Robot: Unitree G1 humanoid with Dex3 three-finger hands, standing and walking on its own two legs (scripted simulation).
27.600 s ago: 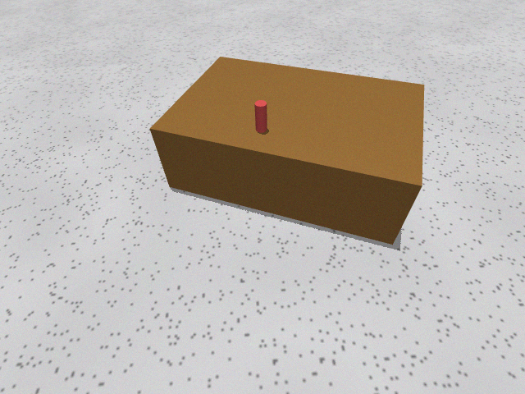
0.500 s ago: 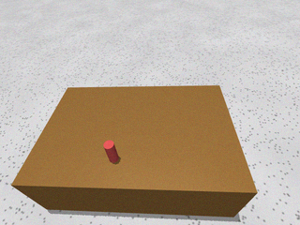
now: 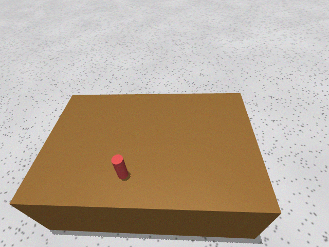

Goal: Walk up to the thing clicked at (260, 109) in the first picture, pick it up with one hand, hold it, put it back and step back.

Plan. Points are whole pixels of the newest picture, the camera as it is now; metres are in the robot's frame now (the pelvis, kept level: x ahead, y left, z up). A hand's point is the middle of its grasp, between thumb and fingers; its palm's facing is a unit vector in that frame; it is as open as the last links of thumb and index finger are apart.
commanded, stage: stand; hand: left
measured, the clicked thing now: (120, 167) +0.54 +0.25 -0.33
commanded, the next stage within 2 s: none
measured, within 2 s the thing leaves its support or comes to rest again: neither
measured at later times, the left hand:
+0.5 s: hand out of the picture +0.08 +0.24 -0.15, palm faces -0.02 -0.93 -0.37, open 7.5 cm
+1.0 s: hand out of the picture +0.08 +0.23 -0.15, palm faces -0.01 -0.93 -0.36, open 7.4 cm
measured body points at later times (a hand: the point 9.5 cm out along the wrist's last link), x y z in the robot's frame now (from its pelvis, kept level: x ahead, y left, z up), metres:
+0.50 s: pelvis +0.01 -0.01 +0.00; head +0.02 -0.03 +0.45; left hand +0.08 +0.28 -0.13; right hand +0.08 -0.31 -0.14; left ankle -0.01 +0.11 -0.75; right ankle -0.01 -0.11 -0.75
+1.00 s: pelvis +0.00 -0.02 +0.00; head +0.01 -0.04 +0.45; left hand +0.08 +0.28 -0.13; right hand +0.07 -0.32 -0.14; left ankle -0.01 +0.11 -0.75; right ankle -0.01 -0.11 -0.75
